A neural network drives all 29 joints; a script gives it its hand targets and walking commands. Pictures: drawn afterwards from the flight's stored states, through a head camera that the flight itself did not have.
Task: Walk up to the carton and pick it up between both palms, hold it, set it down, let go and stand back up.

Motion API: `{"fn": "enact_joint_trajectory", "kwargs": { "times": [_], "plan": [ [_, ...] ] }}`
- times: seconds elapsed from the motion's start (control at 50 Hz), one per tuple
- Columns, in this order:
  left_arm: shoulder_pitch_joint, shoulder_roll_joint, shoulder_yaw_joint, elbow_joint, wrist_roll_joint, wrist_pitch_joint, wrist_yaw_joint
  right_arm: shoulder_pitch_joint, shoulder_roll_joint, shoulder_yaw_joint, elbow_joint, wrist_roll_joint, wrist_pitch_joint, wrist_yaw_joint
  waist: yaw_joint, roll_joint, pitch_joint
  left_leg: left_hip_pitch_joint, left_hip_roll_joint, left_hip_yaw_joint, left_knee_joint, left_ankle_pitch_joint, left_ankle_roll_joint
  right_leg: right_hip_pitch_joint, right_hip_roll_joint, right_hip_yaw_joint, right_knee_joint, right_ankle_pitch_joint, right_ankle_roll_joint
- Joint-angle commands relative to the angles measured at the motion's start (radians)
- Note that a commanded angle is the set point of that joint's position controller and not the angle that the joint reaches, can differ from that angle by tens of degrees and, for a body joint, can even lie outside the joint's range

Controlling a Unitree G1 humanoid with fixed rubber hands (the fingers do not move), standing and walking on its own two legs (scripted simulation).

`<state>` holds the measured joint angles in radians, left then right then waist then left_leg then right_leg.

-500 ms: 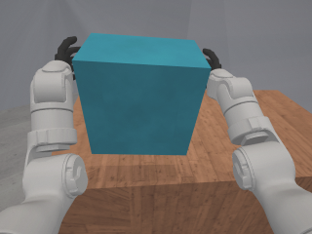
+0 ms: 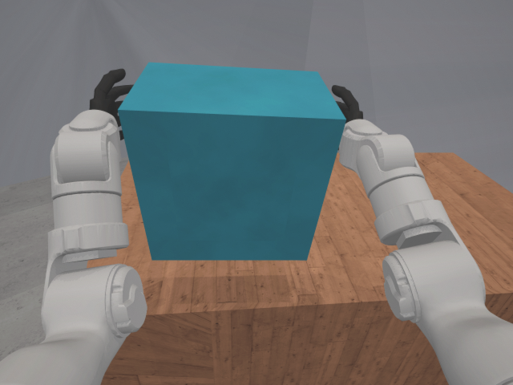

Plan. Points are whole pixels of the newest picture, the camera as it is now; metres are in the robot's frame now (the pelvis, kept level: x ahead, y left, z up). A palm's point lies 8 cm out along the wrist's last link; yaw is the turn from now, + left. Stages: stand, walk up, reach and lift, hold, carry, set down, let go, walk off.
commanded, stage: hold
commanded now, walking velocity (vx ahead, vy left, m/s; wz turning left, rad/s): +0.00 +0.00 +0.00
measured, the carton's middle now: (233, 167) +0.37 +0.02 +0.24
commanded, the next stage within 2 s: none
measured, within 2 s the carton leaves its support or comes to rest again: neither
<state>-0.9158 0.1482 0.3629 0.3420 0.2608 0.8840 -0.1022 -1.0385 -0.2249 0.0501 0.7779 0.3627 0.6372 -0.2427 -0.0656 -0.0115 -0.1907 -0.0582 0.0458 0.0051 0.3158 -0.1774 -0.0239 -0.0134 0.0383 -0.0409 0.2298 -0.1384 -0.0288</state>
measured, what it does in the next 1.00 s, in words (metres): stands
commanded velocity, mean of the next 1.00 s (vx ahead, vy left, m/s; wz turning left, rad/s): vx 0.00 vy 0.00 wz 0.00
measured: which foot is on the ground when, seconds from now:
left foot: down 0.00-1.00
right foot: down 0.00-1.00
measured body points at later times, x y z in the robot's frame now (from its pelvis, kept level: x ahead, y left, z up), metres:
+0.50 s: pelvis +0.00 +0.00 +0.00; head -0.10 +0.02 +0.44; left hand +0.38 +0.19 +0.32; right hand +0.38 -0.16 +0.30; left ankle +0.00 +0.13 -0.75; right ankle +0.00 -0.10 -0.75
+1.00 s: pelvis -0.01 +0.00 +0.00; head -0.11 +0.02 +0.44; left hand +0.37 +0.19 +0.32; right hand +0.37 -0.16 +0.31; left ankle +0.00 +0.13 -0.75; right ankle +0.00 -0.10 -0.75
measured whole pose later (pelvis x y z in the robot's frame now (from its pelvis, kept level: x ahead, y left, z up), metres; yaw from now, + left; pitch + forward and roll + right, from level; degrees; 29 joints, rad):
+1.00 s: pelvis -0.01 +0.00 +0.00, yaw +0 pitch -3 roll -1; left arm -0.97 0.17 0.35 0.40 0.26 0.87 -0.10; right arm -1.08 -0.22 0.02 0.82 0.33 0.64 -0.23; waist -0.06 -0.01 -0.20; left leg -0.10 0.05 0.00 0.32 -0.16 -0.03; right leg -0.06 0.04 -0.04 0.24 -0.13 -0.03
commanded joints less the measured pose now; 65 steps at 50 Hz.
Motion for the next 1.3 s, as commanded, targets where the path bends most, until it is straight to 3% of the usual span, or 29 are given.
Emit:
{"fn": "enact_joint_trajectory", "kwargs": {
  "times": [0.0, 0.04, 0.1, 0.12, 0.18, 0.26, 0.3, 0.34, 0.38, 0.4, 0.42, 0.46, 0.48, 0.54, 0.6, 0.64, 0.68, 0.72, 0.78, 0.82, 0.86, 0.88, 0.98, 1.06, 1.12, 1.18, 1.28],
  "plan": [
    [-0.601, -0.524, -0.324, 0.017, -0.173, -0.039, -0.147, -0.742, 0.534, 0.103, -0.279, 0.121, -0.052, 0.169, -0.012, 0.047, -0.131, -0.016, -0.061, -0.006, -0.036, 0.143, 0.013, 0.024, 0.018, 0.062, -0.022, 0.082, 0.025],
    [-0.650, -0.536, -0.340, 0.028, -0.189, -0.048, -0.151, -0.762, 0.543, 0.076, -0.258, 0.102, -0.056, 0.177, -0.021, 0.058, -0.143, -0.053, -0.053, -0.006, -0.055, 0.085, 0.015, 0.017, 0.016, 0.062, -0.023, 0.024, 0.019],
    [-0.625, -0.533, -0.317, 0.038, -0.188, -0.052, -0.142, -0.800, 0.554, 0.108, -0.294, 0.126, -0.066, 0.176, 0.009, 0.041, -0.207, -0.032, -0.061, -0.007, -0.028, 0.156, 0.020, 0.061, 0.014, 0.068, -0.007, 0.097, 0.029],
    [-0.644, -0.527, -0.319, 0.043, -0.192, -0.056, -0.142, -0.786, 0.544, 0.089, -0.254, 0.122, -0.060, 0.174, -0.007, 0.049, -0.185, -0.036, -0.062, -0.009, -0.035, 0.146, 0.015, 0.047, 0.014, 0.070, -0.007, 0.093, 0.029],
    [-0.645, -0.533, -0.309, 0.065, -0.192, -0.056, -0.142, -0.794, 0.530, 0.074, -0.241, 0.113, -0.066, 0.182, -0.003, 0.054, -0.200, -0.046, -0.053, -0.012, -0.048, 0.106, 0.018, 0.045, 0.016, 0.067, -0.012, 0.041, 0.022],
    [-0.641, -0.534, -0.317, 0.053, -0.203, -0.065, -0.137, -0.775, 0.527, 0.075, -0.234, 0.117, -0.070, 0.181, -0.013, 0.057, -0.230, -0.035, -0.055, -0.017, -0.040, 0.149, 0.013, 0.066, 0.019, 0.066, -0.006, 0.081, 0.020],
    [-0.628, -0.524, -0.294, 0.042, -0.197, -0.066, -0.135, -0.775, 0.532, 0.101, -0.253, 0.137, -0.073, 0.181, 0.008, 0.037, -0.253, -0.013, -0.062, -0.013, -0.026, 0.205, 0.016, 0.080, 0.020, 0.064, -0.004, 0.130, 0.029],
    [-0.599, -0.515, -0.281, 0.045, -0.184, -0.061, -0.139, -0.770, 0.537, 0.117, -0.270, 0.146, -0.072, 0.176, 0.009, 0.025, -0.229, 0.004, -0.066, -0.012, -0.011, 0.246, 0.017, 0.089, 0.022, 0.063, -0.001, 0.187, 0.035],
    [-0.598, -0.521, -0.285, 0.023, -0.186, -0.059, -0.143, -0.766, 0.550, 0.119, -0.293, 0.149, -0.073, 0.170, 0.006, 0.016, -0.245, 0.008, -0.070, -0.012, -0.010, 0.261, 0.013, 0.099, 0.025, 0.063, -0.002, 0.209, 0.041],
    [-0.595, -0.518, -0.296, 0.013, -0.181, -0.059, -0.145, -0.736, 0.534, 0.114, -0.274, 0.149, -0.067, 0.167, -0.011, 0.031, -0.224, 0.015, -0.070, -0.010, -0.009, 0.273, 0.006, 0.097, 0.026, 0.063, 0.002, 0.227, 0.038],
    [-0.587, -0.520, -0.297, 0.024, -0.181, -0.054, -0.148, -0.759, 0.529, 0.119, -0.305, 0.150, -0.072, 0.164, -0.005, 0.041, -0.214, 0.008, -0.073, -0.012, -0.006, 0.262, 0.006, 0.103, 0.021, 0.062, -0.001, 0.221, 0.038],
    [-0.617, -0.550, -0.343, -0.042, -0.208, -0.062, -0.145, -0.763, 0.542, 0.122, -0.346, 0.157, -0.077, 0.159, -0.026, 0.063, -0.258, 0.025, -0.074, -0.016, 0.004, 0.281, -0.006, 0.100, 0.025, 0.059, 0.005, 0.229, 0.038],
    [-0.622, -0.553, -0.349, -0.048, -0.218, -0.065, -0.141, -0.769, 0.552, 0.131, -0.366, 0.161, -0.078, 0.159, -0.024, 0.050, -0.250, 0.033, -0.071, -0.016, 0.007, 0.296, -0.007, 0.086, 0.030, 0.054, 0.005, 0.242, 0.038],
    [-0.587, -0.547, -0.354, -0.028, -0.199, -0.050, -0.136, -0.738, 0.514, 0.118, -0.340, 0.153, -0.067, 0.158, -0.032, 0.069, -0.215, 0.040, -0.065, -0.021, 0.006, 0.282, -0.016, 0.073, 0.030, 0.054, -0.003, 0.203, 0.029],
    [-0.583, -0.526, -0.319, -0.033, -0.173, -0.045, -0.140, -0.727, 0.538, 0.142, -0.307, 0.160, -0.056, 0.169, 0.004, 0.044, -0.195, 0.019, -0.063, -0.017, -0.013, 0.255, 0.004, 0.078, 0.026, 0.055, 0.003, 0.189, 0.033],
    [-0.566, -0.526, -0.320, -0.053, -0.178, -0.045, -0.139, -0.753, 0.556, 0.171, -0.364, 0.179, -0.063, 0.168, 0.021, 0.030, -0.241, 0.024, -0.066, -0.015, 0.000, 0.296, 0.008, 0.105, 0.029, 0.058, 0.011, 0.231, 0.037],
    [-0.586, -0.540, -0.358, -0.095, -0.201, -0.048, -0.135, -0.728, 0.551, 0.163, -0.363, 0.182, -0.058, 0.162, -0.010, 0.055, -0.253, 0.052, -0.069, -0.018, 0.014, 0.336, -0.007, 0.103, 0.029, 0.059, 0.018, 0.275, 0.037],
    [-0.571, -0.542, -0.371, -0.122, -0.217, -0.046, -0.131, -0.726, 0.562, 0.176, -0.424, 0.188, -0.062, 0.153, -0.018, 0.036, -0.288, 0.076, -0.075, -0.018, 0.030, 0.366, -0.006, 0.117, 0.030, 0.058, 0.019, 0.330, 0.047],
    [-0.567, -0.532, -0.348, -0.068, -0.194, -0.038, -0.137, -0.710, 0.536, 0.136, -0.363, 0.154, -0.050, 0.154, -0.024, 0.031, -0.202, 0.035, -0.066, -0.013, -0.010, 0.244, -0.001, 0.068, 0.026, 0.056, -0.007, 0.198, 0.041],
    [-0.568, -0.525, -0.327, 0.011, -0.167, -0.030, -0.144, -0.725, 0.516, 0.104, -0.296, 0.124, -0.047, 0.166, -0.010, 0.048, -0.125, -0.019, -0.057, -0.009, -0.047, 0.141, 0.009, 0.025, 0.022, 0.057, -0.024, 0.075, 0.025],
    [-0.602, -0.532, -0.319, 0.020, -0.170, -0.037, -0.147, -0.759, 0.538, 0.104, -0.283, 0.114, -0.053, 0.182, 0.012, 0.040, -0.137, -0.060, -0.048, -0.009, -0.063, 0.102, 0.022, 0.032, 0.024, 0.058, -0.018, 0.027, 0.019],
    [-0.608, -0.539, -0.325, 0.025, -0.180, -0.041, -0.146, -0.781, 0.543, 0.111, -0.307, 0.118, -0.060, 0.185, 0.017, 0.043, -0.166, -0.055, -0.051, -0.007, -0.055, 0.115, 0.024, 0.040, 0.022, 0.063, -0.015, 0.041, 0.020],
    [-0.665, -0.559, -0.360, -0.010, -0.223, -0.071, -0.123, -0.779, 0.557, 0.088, -0.291, 0.122, -0.074, 0.183, -0.021, 0.056, -0.265, 0.001, -0.057, -0.016, -0.021, 0.184, 0.008, 0.037, 0.024, 0.059, -0.006, 0.105, 0.027],
    [-0.624, -0.519, -0.282, 0.108, -0.179, -0.058, -0.137, -0.786, 0.527, 0.066, -0.211, 0.098, -0.066, 0.182, 0.010, 0.032, -0.167, -0.062, -0.058, -0.009, -0.057, 0.066, 0.032, 0.030, 0.007, 0.070, -0.019, 0.021, 0.028],
    [-0.630, -0.502, -0.259, 0.111, -0.165, -0.065, -0.142, -0.799, 0.549, 0.091, -0.213, 0.120, -0.071, 0.183, 0.031, 0.023, -0.197, -0.065, -0.063, -0.006, -0.050, 0.120, 0.039, 0.063, 0.008, 0.074, -0.012, 0.072, 0.035],
    [-0.662, -0.508, -0.284, 0.073, -0.188, -0.077, -0.145, -0.805, 0.540, 0.094, -0.234, 0.132, -0.074, 0.180, 0.002, 0.026, -0.229, -0.021, -0.067, -0.011, -0.030, 0.170, 0.023, 0.070, 0.015, 0.069, -0.009, 0.117, 0.035],
    [-0.623, -0.511, -0.295, 0.060, -0.189, -0.071, -0.142, -0.771, 0.529, 0.097, -0.251, 0.140, -0.073, 0.165, -0.005, 0.030, -0.209, 0.003, -0.067, -0.011, -0.017, 0.223, 0.011, 0.063, 0.020, 0.059, -0.007, 0.177, 0.039]
  ]
}}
